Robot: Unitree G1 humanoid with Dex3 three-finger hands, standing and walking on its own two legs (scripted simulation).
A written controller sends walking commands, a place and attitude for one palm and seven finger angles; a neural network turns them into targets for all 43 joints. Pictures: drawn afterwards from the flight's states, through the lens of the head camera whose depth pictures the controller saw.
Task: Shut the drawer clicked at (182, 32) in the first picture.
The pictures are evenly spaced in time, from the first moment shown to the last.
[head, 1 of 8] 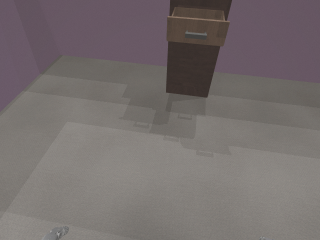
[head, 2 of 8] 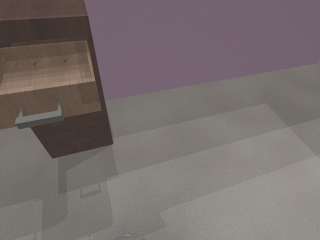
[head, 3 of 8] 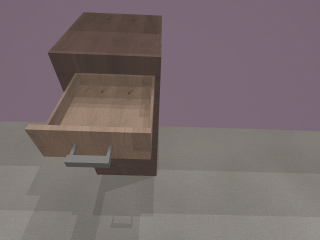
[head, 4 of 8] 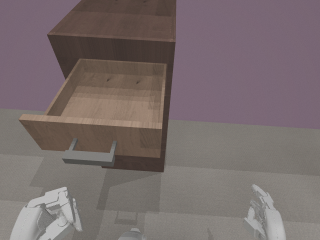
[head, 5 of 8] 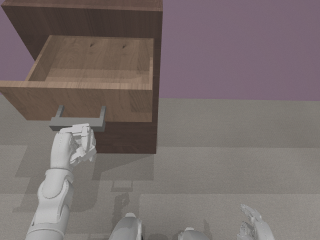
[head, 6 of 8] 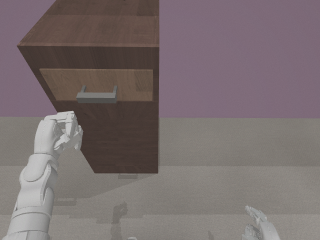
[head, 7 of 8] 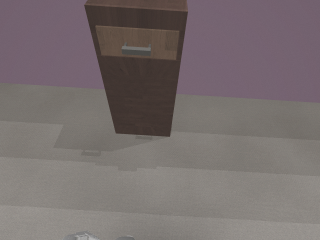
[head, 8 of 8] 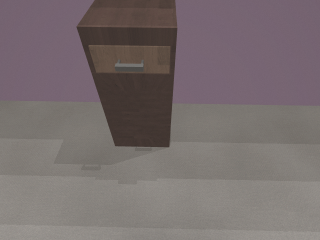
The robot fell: no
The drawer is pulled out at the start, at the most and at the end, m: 0.30 0.30 0.00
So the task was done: yes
